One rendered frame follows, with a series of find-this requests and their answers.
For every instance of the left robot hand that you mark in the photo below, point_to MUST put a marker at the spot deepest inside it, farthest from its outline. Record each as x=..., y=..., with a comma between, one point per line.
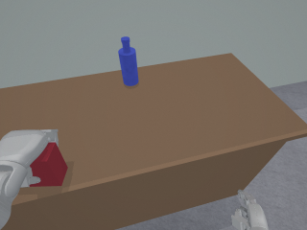
x=24, y=146

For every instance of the right robot hand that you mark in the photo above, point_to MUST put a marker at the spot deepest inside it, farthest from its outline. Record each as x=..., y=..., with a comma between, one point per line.
x=253, y=215

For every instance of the left robot forearm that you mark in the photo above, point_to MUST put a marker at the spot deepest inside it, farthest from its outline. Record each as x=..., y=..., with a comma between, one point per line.
x=12, y=175

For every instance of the sponge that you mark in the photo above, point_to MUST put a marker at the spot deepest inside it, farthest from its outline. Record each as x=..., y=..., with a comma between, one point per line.
x=50, y=167

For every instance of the table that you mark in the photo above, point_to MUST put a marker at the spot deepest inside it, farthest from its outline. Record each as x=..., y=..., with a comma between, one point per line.
x=190, y=132

